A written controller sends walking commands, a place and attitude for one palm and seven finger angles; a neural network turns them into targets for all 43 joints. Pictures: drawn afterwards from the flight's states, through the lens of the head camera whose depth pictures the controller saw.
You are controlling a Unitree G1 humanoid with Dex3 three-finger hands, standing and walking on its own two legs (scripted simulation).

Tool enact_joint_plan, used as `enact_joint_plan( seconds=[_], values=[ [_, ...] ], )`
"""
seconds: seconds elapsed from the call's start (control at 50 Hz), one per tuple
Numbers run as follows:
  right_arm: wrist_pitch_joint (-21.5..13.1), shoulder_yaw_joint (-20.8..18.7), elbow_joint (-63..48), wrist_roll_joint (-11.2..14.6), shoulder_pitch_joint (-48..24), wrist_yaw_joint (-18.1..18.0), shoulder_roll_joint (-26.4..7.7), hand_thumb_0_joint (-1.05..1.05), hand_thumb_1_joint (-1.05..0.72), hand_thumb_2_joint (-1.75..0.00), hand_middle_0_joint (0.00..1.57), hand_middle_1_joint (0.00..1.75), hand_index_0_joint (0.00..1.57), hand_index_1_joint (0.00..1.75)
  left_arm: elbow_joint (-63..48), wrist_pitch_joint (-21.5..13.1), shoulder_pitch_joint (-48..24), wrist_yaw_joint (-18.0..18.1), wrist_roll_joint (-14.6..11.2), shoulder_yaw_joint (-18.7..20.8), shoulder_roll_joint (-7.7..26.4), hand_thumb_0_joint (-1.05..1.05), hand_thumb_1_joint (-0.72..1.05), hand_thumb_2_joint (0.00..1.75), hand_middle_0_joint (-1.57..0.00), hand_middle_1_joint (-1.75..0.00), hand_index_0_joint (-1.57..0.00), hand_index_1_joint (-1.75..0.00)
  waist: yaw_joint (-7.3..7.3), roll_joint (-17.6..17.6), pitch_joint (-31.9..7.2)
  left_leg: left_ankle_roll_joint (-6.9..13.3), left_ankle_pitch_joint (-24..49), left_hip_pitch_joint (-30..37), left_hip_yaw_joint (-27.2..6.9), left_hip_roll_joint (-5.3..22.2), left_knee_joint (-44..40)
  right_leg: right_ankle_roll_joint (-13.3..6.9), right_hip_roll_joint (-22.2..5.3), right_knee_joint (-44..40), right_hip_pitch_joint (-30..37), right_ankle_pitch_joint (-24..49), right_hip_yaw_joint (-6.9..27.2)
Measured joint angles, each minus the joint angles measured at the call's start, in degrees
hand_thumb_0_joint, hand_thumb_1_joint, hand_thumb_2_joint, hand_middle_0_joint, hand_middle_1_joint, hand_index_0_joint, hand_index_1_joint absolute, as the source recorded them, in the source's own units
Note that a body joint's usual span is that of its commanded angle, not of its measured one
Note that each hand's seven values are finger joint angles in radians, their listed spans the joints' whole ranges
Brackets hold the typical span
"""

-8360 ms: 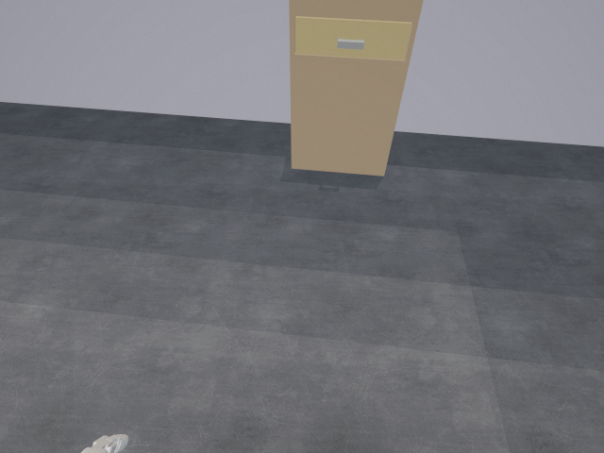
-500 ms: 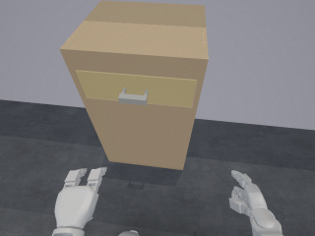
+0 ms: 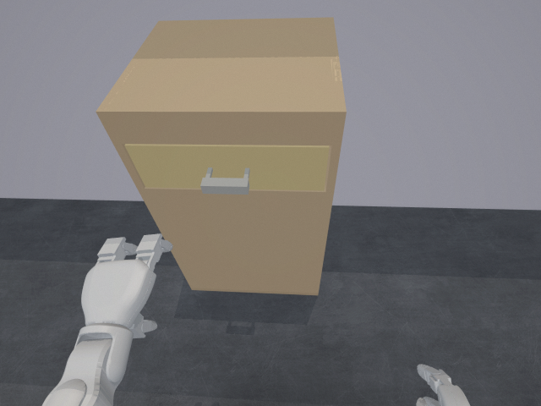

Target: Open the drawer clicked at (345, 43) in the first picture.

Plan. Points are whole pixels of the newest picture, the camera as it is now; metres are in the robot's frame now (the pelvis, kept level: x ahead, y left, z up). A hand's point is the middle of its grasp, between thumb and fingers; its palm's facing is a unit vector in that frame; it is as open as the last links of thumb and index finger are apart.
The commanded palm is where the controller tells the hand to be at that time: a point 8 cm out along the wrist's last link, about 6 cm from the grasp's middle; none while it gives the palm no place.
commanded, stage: raise the hand with hooked fingers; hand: left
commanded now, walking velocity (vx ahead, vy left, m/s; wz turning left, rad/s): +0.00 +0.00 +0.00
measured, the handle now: (226, 178) +0.58 +0.17 -0.07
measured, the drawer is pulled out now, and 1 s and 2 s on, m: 0.00 0.00 0.00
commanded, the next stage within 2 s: move the hooked fingers above the handle in 0.88 s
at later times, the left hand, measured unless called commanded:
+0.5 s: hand (124, 231) +0.32 +0.25 +0.10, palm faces +0.05 -0.05 -1.00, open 13.8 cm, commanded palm +0.29 +0.25 +0.15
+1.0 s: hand (127, 233) +0.32 +0.25 +0.09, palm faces +0.06 -0.06 -1.00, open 13.9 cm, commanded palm +0.30 +0.24 +0.14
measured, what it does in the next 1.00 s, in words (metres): stands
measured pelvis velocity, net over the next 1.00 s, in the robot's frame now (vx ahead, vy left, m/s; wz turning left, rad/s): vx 0.02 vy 0.00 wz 0.02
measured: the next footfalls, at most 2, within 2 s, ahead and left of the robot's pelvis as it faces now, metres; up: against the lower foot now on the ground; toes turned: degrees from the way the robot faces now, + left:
none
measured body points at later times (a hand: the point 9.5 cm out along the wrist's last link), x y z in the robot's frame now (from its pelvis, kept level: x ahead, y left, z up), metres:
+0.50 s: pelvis +0.02 +0.00 +0.02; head +0.04 -0.03 +0.47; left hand +0.31 +0.25 +0.15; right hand +0.23 -0.20 -0.09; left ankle +0.00 +0.11 -0.72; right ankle +0.01 -0.12 -0.72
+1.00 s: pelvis +0.02 +0.00 +0.02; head +0.04 -0.04 +0.47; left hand +0.31 +0.25 +0.14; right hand +0.20 -0.23 -0.11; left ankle +0.00 +0.11 -0.72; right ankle +0.01 -0.12 -0.72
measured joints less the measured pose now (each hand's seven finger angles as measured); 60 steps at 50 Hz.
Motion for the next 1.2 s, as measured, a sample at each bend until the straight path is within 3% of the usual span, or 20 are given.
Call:
enact_joint_plan(
  seconds=[0.1, 0.22, 0.46, 0.66, 0.74, 0.82, 0.92, 1.06, 1.2],
  values=[
    [0.00, -0.87, 0.61, 0.77, -2.44, 0.35, -0.51, 0.01, -0.90, -0.90, 0.20, 0.30, 0.20, 0.30, 0.97, 2.63, -4.46, 0.06, -0.79, -0.12, 0.08, 0.00, -0.21, 0.42, -0.30, -1.01, -0.30, -1.01, 0.41, 0.86, -0.44, 0.31, 0.12, 0.78, -0.27, -0.51, -0.76, 0.37, -0.48, -0.86, 0.99, 0.04, -0.24],
    [0.84, 0.66, -0.53, 1.86, -5.11, 0.05, 0.93, 0.01, -0.91, -0.90, 0.20, 0.30, 0.20, 0.30, 1.95, 5.91, -8.80, -5.72, -1.86, -1.96, 0.44, 0.00, -0.35, 0.36, -0.30, -1.10, -0.31, -1.10, 0.90, 1.18, -0.57, 0.39, 1.35, 4.33, 0.00, -0.87, -4.48, 0.53, -0.71, -3.81, 4.12, 0.92, 0.03],
    [1.53, 2.67, -0.53, 2.24, -5.76, -0.32, 2.07, 0.01, -0.90, -0.90, 0.20, 0.30, 0.20, 0.30, 2.87, 3.00, -15.16, -12.94, -3.21, -0.33, 4.34, 0.00, -0.48, 0.30, -0.31, -1.19, -0.32, -1.19, 2.07, 1.43, 0.89, -0.17, 3.14, 9.06, -1.40, -0.54, -9.51, 0.05, -0.22, -9.55, 9.63, 2.62, -1.41],
    [2.41, 1.55, 0.16, 2.53, -3.75, 0.19, 0.21, 0.01, -0.90, -0.90, 0.20, 0.30, 0.20, 0.30, 3.76, 0.52, -16.21, -17.07, -5.77, 1.69, 5.12, 0.00, -0.49, 0.30, -0.31, -1.20, -0.32, -1.20, 1.27, 1.99, 1.17, -0.25, 4.12, 9.43, -1.31, -0.44, -11.66, 0.00, -0.05, -11.52, 9.84, 3.56, -1.33],
    [2.36, 0.84, 0.17, 2.26, -2.81, 0.32, -0.40, 0.01, -0.90, -0.90, 0.20, 0.30, 0.20, 0.30, 2.49, -2.04, -14.12, -16.40, -5.22, 1.64, 4.84, 0.00, -0.49, 0.30, -0.31, -1.20, -0.32, -1.20, 1.21, 1.70, 1.56, -0.28, 4.27, 8.89, -1.14, -0.40, -11.71, -0.05, -0.01, -11.36, 9.14, 3.66, -1.15],
    [2.00, 0.14, 0.82, 2.18, -2.33, 0.23, -0.50, 0.01, -0.90, -0.90, 0.20, 0.30, 0.20, 0.30, 1.52, -4.24, -13.18, -13.31, -4.48, 1.85, 4.78, 0.00, -0.49, 0.30, -0.32, -1.20, -0.32, -1.20, 1.49, 1.47, 1.60, -0.33, 4.27, 8.17, -1.18, -0.38, -11.35, -0.12, 0.01, -10.98, 8.43, 3.62, -1.18],
    [1.94, -0.10, 1.63, 2.78, -2.73, 0.30, -0.10, 0.01, -0.91, -0.90, 0.20, 0.30, 0.20, 0.30, 3.31, -2.61, -14.52, -10.29, -4.22, 2.25, 4.64, 0.00, -0.49, 0.30, -0.32, -1.20, -0.32, -1.20, 1.63, 1.63, 1.20, -0.37, 4.34, 7.63, -1.26, -0.37, -11.03, -0.18, 0.00, -10.61, 7.90, 3.64, -1.25],
    [1.93, 0.86, 1.40, 3.23, -3.57, -0.13, 0.53, 0.01, -0.90, -0.90, 0.20, 0.30, 0.20, 0.30, 6.55, 1.26, -16.51, -12.38, -5.04, 0.60, 4.23, 0.00, -0.50, 0.30, -0.31, -1.20, -0.32, -1.20, 1.18, 1.92, 0.58, -0.27, 4.67, 8.17, -1.29, -0.48, -11.42, -0.07, -0.09, -10.89, 8.42, 3.89, -1.27],
    [0.95, 1.27, 1.12, 2.91, -3.78, -0.87, 0.99, 0.01, -0.90, -0.90, 0.20, 0.30, 0.20, 0.30, 13.39, -2.08, -22.56, -13.38, -3.12, -2.42, 3.16, 0.00, -0.50, 0.30, -0.31, -1.20, -0.32, -1.20, 0.72, 0.71, 1.00, -0.26, 4.57, 6.47, -1.72, -0.56, -10.12, -0.13, -0.22, -9.89, 7.03, 3.79, -1.69]
  ],
)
